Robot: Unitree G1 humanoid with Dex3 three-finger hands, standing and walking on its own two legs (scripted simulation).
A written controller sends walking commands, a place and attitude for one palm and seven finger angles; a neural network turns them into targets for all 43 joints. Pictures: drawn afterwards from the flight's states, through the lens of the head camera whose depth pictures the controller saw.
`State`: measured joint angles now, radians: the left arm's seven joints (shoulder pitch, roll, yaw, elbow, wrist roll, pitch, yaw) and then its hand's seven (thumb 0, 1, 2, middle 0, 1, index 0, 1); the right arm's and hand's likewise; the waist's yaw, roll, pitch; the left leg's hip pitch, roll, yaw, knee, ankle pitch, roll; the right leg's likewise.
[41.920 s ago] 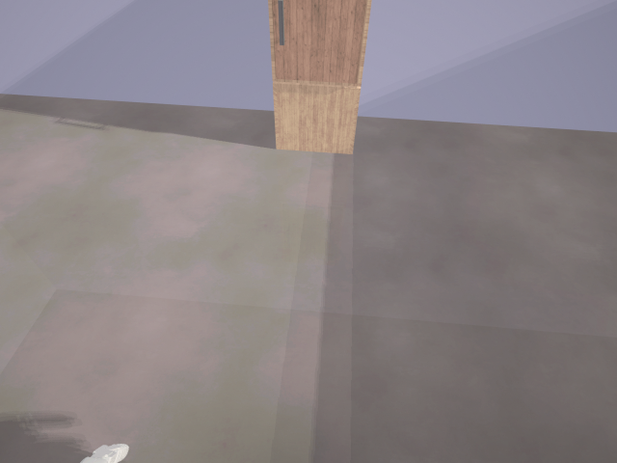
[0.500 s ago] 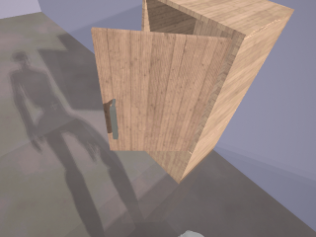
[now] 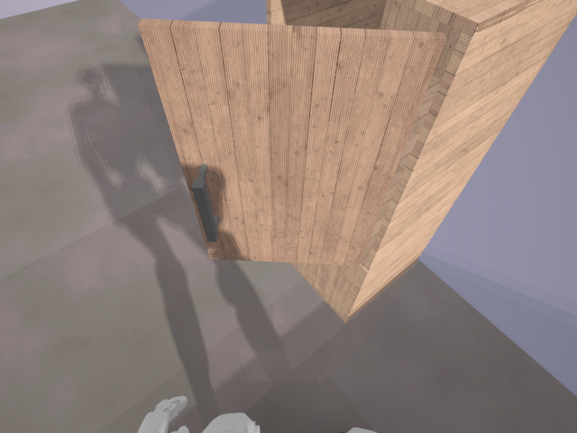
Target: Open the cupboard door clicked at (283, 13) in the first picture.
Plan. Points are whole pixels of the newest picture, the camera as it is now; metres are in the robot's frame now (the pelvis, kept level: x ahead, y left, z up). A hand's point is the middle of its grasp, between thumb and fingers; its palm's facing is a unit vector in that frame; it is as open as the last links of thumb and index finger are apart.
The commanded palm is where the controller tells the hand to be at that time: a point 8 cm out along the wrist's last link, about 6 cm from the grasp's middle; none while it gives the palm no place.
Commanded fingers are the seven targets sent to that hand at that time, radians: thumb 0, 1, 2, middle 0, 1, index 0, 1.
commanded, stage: come to a stop and stand still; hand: left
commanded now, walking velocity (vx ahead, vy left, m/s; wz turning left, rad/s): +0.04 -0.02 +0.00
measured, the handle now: (208, 205) +0.51 +0.18 -0.07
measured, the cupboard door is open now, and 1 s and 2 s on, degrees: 49 49 49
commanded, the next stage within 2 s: look again from close up in 1.50 s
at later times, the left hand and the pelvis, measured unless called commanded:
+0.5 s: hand out of the picture -0.09 +0.24 -0.17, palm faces +0.03 -0.98 -0.20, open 7.4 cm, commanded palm none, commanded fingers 0.00 0.90 0.90 -0.20 -0.30 -0.20 -0.30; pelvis -0.07 +0.07 +0.01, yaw -2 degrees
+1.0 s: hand out of the picture -0.19 +0.22 -0.16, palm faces +0.08 -0.98 -0.17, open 7.4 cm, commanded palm none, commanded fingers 0.00 0.90 0.90 -0.20 -0.30 -0.20 -0.30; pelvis -0.13 +0.07 +0.01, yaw -1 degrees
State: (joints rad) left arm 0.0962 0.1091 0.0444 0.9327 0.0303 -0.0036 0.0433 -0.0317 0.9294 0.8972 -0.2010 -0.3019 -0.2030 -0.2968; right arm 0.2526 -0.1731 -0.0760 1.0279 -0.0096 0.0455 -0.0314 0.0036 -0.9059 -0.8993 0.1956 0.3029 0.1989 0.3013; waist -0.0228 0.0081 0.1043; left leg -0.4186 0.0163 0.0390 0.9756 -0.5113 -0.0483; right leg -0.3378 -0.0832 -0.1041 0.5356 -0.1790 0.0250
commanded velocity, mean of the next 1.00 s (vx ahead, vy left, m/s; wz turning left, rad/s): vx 0.00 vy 0.00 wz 0.00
